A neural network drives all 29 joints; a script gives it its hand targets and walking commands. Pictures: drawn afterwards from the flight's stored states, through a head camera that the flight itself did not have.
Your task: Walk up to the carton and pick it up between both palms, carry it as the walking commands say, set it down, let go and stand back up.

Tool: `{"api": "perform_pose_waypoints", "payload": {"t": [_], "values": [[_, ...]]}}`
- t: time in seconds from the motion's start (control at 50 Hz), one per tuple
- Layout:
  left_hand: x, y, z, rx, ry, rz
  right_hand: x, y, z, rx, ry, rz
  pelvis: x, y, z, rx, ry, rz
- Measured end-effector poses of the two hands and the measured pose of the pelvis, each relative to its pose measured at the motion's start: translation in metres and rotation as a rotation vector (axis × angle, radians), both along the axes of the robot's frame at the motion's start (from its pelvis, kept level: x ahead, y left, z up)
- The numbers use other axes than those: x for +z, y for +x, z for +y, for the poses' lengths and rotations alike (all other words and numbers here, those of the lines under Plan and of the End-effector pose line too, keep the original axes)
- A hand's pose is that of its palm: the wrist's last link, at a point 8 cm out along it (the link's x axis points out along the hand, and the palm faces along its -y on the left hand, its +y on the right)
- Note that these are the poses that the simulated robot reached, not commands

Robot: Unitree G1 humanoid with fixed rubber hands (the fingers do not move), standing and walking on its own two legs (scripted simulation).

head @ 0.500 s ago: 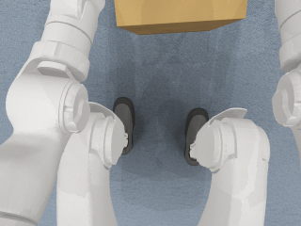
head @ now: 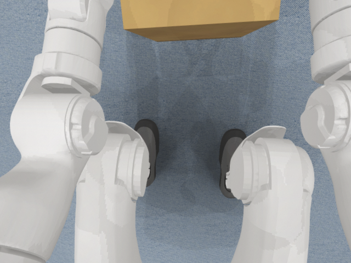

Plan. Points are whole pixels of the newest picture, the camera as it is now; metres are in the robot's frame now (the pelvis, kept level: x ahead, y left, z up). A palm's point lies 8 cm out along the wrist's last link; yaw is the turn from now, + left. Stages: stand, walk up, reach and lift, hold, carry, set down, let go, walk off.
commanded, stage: reach and lift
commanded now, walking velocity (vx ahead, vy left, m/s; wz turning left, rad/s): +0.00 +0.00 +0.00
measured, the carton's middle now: out of the picture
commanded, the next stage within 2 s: none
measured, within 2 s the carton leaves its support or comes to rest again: leaves its support in 0.52 s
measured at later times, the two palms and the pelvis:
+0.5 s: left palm out of the picture +0.57 +0.12 -0.15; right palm out of the picture +0.58 -0.17 -0.16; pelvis +0.01 +0.00 +0.01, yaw +0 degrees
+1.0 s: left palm out of the picture +0.56 +0.12 -0.08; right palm out of the picture +0.59 -0.17 -0.08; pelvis +0.01 +0.00 +0.05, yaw -1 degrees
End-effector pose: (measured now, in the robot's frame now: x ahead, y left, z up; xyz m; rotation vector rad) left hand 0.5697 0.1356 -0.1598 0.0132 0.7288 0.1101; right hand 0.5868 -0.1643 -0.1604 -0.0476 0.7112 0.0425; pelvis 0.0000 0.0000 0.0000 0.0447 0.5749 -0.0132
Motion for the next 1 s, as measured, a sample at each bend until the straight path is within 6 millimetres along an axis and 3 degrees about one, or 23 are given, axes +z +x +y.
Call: {"api": "perform_pose_waypoints", "payload": {"t": [0.5, 0.78, 1.0], "values": [[0.007, 0.002, -0.011, 0.031, -0.011, 0.021, 0.004, -0.007, -0.007, -0.032, -0.022, 0.005, 0.005, 0.007, 0.001, 0.002, -0.003, 0.052], [0.05, -0.009, -0.02, 0.075, -0.019, -0.013, 0.063, 0.0, -0.009, -0.062, -0.057, -0.016, 0.029, 0.009, -0.001, -0.019, 0.009, 0.116], [0.077, -0.01, -0.015, 0.087, -0.006, -0.022, 0.084, 0.0, -0.003, -0.07, -0.058, -0.019, 0.047, 0.01, -0.002, -0.021, 0.014, 0.157]]}}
